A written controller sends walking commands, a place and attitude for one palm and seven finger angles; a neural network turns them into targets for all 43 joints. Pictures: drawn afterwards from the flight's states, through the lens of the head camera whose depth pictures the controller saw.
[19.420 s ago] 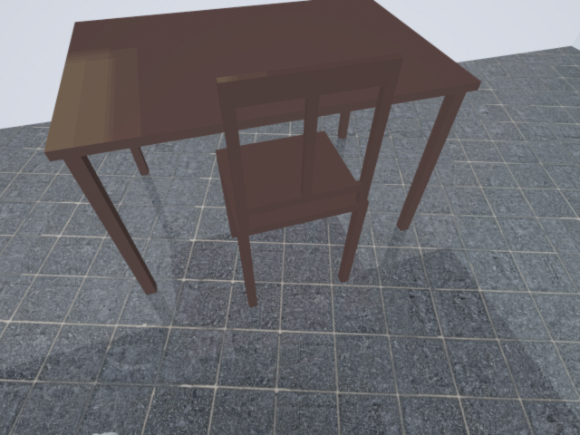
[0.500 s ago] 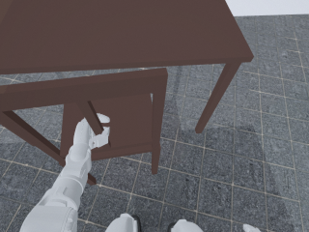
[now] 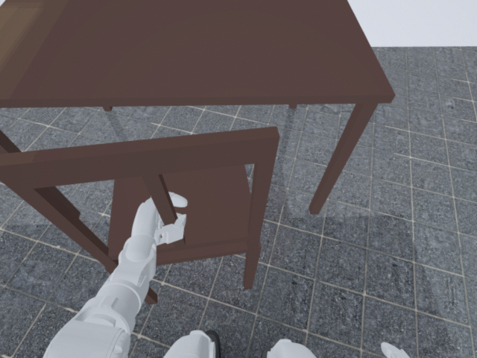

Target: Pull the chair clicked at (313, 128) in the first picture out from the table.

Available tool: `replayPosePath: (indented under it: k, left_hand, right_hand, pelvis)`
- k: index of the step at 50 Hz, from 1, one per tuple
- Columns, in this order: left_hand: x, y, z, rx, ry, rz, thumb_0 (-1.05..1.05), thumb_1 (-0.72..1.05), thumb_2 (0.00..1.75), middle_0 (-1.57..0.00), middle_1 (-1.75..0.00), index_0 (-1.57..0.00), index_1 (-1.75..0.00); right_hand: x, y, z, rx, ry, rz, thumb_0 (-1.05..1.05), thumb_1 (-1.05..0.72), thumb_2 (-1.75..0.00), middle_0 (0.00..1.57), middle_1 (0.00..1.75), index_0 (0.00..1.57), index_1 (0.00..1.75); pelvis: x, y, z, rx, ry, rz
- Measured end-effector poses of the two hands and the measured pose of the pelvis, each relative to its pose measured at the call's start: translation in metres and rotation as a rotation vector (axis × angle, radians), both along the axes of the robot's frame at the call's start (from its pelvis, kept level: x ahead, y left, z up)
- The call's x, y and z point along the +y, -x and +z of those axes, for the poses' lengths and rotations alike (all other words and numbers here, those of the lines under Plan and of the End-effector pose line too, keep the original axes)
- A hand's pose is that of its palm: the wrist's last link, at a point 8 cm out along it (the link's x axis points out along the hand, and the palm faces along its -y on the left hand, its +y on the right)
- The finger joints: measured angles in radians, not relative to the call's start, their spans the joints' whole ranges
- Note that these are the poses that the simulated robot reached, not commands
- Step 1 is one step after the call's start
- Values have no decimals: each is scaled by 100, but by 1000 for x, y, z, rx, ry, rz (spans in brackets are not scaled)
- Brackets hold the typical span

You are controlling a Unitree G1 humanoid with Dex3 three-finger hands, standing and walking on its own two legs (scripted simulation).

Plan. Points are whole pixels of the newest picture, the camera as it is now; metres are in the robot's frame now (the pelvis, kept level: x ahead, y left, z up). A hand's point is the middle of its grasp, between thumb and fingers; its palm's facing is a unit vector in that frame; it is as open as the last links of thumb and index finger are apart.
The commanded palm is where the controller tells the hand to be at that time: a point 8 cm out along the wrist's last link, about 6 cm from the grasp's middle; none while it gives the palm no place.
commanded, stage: step backward, pulling the chair out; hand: left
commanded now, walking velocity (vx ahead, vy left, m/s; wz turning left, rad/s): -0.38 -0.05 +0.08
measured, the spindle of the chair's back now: (168, 214) +0.37 +0.15 -0.05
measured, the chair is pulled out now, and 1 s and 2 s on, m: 0.18 0.29 0.51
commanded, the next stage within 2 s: stop walking, hand still on the chair in 1.98 s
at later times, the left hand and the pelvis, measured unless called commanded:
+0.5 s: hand (169, 239) +0.32 +0.14 -0.06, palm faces -0.01 -0.98 -0.17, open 5.7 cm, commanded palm +0.32 +0.20 -0.06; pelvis -0.05 +0.02 +0.00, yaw +2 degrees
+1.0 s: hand (154, 281) +0.25 +0.16 -0.06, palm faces +0.05 -0.98 -0.17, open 5.8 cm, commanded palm +0.25 +0.21 -0.06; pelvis -0.11 +0.01 +0.00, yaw +4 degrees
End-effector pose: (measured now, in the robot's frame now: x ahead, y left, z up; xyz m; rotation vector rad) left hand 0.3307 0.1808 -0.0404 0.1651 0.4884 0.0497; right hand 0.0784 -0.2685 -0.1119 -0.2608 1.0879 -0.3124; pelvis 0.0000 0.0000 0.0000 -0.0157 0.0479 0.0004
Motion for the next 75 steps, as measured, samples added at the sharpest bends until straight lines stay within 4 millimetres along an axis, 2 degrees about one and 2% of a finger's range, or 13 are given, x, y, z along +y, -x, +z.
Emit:
replayPosePath:
  k: [10, 16, 19, 24, 28, 33, 37, 47, 53, 59, 66, 70, 75]
  left_hand:
    - [2, 11, 0, 1, -13, 57, 6, 60, 80, -34, -116, -50, -144]
    - [3, 18, 2, 23, -1, 54, 7, 61, 78, -32, -117, -50, -144]
    - [6, 18, 2, 22, 0, 21, 7, 62, 77, -31, -118, -50, -144]
    - [13, 23, 1, 18, 0, -17, 6, 62, 75, -29, -120, -50, -144]
    - [16, 30, 1, 3, -12, -23, 6, 61, 76, -31, -121, -50, -144]
    - [17, 47, 1, -13, -32, 6, 6, 58, 79, -33, -122, -50, -144]
    - [16, 62, 1, -16, -42, 35, 6, 57, 80, -35, -123, -50, -144]
    - [24, 96, 2, 13, -11, 31, 8, 61, 78, -30, -125, -50, -144]
    - [27, 113, 2, 18, -13, 54, 9, 60, 79, -31, -125, -50, -144]
    - [20, 130, 3, 16, -29, 80, 9, 59, 79, -34, -122, -50, -144]
    - [15, 155, 4, 35, -16, 57, 8, 61, 75, -30, -124, -50, -144]
    - [16, 173, 3, 35, -9, 35, 8, 62, 74, -28, -125, -50, -144]
    - [17, 196, 3, 28, -18, 47, 8, 61, 76, -30, -125, -50, -144]
  right_hand:
    - [8, 1, -12, -31, -73, 28, 1, -90, -90, 20, 30, 20, 30]
    - [3, 11, -5, 22, -39, 47, 1, -90, -90, 20, 30, 20, 30]
    - [2, 15, -6, 43, 2, 57, 1, -90, -90, 20, 30, 20, 30]
    - [14, 24, -1, 44, 9, 43, 1, -91, -90, 20, 30, 20, 30]
    - [27, 34, -4, 12, -33, 30, 1, -91, -90, 20, 30, 20, 30]
    - [37, 50, -17, 6, -104, 30, 1, -90, -90, 20, 30, 20, 30]
    - [32, 66, -25, 26, -121, 29, 1, -90, -90, 20, 30, 20, 30]
    - [13, 107, -5, 76, 0, 54, 1, -91, -90, 20, 30, 20, 30]
    - [14, 121, -6, 96, -41, 78, 1, -91, -90, 20, 30, 20, 30]
    - [5, 131, -12, 64, -73, 56, 1, -90, -90, 20, 30, 20, 30]
    - [-6, 153, -4, 52, 0, 66, 1, -91, -90, 20, 30, 20, 30]
    - [-2, 170, 2, 53, 18, 66, 1, -91, -90, 20, 30, 20, 30]
    - [12, 191, -7, 59, -55, 86, 1, -91, -90, 20, 30, 20, 30]
  pelvis:
    - [-15, 14, -4, -20, -2, 10]
    - [-4, 18, 5, 9, -33, 43]
    - [7, 24, 1, 27, -19, 69]
    - [17, 43, 3, 23, -33, 39]
    - [15, 54, -1, 9, -32, 23]
    - [3, 65, -8, -8, -24, 24]
    - [-1, 75, -9, -3, -29, 39]
    - [14, 105, 0, -5, -25, 61]
    - [-2, 114, 2, -11, -5, 65]
    - [-15, 142, 3, 1, 8, 61]
    - [-1, 173, 4, 32, -20, 94]
    - [4, 190, 5, 19, -36, 71]
    - [-6, 204, 4, 5, -20, 48]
